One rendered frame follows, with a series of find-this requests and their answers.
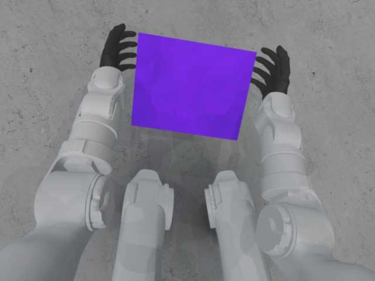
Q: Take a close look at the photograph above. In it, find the robot right upper arm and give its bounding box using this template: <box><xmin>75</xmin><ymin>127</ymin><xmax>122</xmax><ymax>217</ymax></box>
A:
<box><xmin>255</xmin><ymin>201</ymin><xmax>375</xmax><ymax>281</ymax></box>

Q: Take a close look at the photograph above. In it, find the left robot shin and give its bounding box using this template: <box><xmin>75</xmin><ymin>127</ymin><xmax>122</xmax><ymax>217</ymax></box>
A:
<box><xmin>121</xmin><ymin>169</ymin><xmax>163</xmax><ymax>220</ymax></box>

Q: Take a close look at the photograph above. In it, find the robot left hand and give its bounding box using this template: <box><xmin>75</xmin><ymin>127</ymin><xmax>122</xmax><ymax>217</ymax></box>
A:
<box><xmin>100</xmin><ymin>23</ymin><xmax>138</xmax><ymax>72</ymax></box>

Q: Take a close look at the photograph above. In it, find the robot right hand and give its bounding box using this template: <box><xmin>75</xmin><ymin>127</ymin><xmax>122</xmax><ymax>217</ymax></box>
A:
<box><xmin>250</xmin><ymin>45</ymin><xmax>291</xmax><ymax>100</ymax></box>

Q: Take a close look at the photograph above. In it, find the carton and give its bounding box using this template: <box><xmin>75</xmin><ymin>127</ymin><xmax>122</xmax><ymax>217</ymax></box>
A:
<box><xmin>131</xmin><ymin>33</ymin><xmax>257</xmax><ymax>141</ymax></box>

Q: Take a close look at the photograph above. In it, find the robot left upper arm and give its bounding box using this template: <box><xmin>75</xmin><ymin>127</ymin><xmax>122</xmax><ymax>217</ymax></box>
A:
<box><xmin>0</xmin><ymin>171</ymin><xmax>115</xmax><ymax>281</ymax></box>

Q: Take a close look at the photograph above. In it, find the right robot shin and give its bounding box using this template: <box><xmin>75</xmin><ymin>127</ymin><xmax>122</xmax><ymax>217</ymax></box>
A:
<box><xmin>212</xmin><ymin>170</ymin><xmax>255</xmax><ymax>212</ymax></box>

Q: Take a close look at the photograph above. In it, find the robot right forearm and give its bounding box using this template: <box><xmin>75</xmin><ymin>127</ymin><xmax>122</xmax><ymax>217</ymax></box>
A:
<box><xmin>254</xmin><ymin>92</ymin><xmax>328</xmax><ymax>218</ymax></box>

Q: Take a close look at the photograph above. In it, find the robot shin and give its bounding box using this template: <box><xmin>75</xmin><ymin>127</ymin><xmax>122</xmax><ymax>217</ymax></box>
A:
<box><xmin>121</xmin><ymin>169</ymin><xmax>163</xmax><ymax>220</ymax></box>
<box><xmin>212</xmin><ymin>170</ymin><xmax>255</xmax><ymax>212</ymax></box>

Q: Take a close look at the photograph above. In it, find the robot left forearm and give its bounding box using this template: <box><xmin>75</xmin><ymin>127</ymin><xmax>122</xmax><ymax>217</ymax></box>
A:
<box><xmin>34</xmin><ymin>66</ymin><xmax>127</xmax><ymax>220</ymax></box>

